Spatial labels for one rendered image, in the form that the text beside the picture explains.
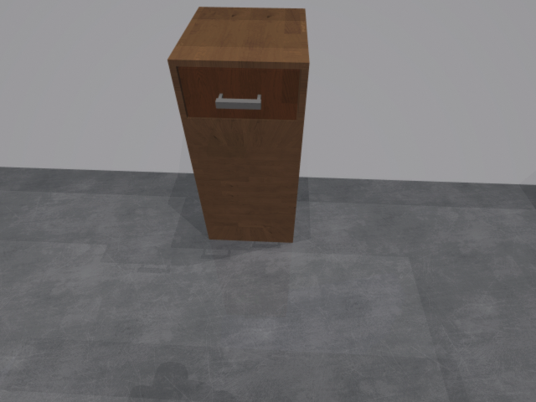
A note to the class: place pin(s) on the drawer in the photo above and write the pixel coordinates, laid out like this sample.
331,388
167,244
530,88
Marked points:
278,89

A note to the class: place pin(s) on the handle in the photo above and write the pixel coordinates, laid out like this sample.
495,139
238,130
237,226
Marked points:
249,104

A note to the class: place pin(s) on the cabinet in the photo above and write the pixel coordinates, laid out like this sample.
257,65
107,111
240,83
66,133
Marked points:
246,170

